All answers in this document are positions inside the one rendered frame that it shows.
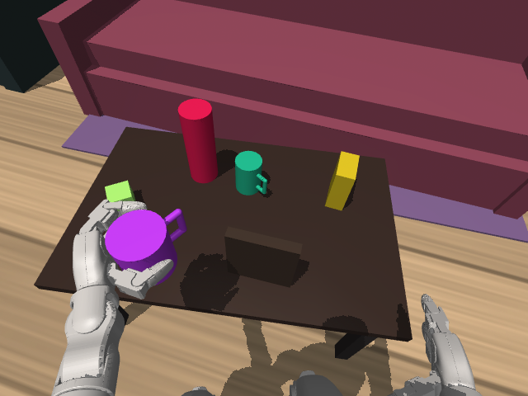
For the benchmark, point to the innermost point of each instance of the coffee table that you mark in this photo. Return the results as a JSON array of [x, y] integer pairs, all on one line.
[[348, 278]]

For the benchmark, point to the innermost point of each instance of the right robot hand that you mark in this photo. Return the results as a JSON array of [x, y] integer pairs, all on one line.
[[449, 363]]

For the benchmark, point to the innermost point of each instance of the sofa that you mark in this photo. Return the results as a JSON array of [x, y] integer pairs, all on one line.
[[439, 88]]

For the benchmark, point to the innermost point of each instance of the left robot arm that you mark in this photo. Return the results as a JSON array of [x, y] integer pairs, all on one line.
[[93, 329]]

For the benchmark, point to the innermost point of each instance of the left robot hand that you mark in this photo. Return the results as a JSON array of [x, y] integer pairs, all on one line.
[[93, 264]]

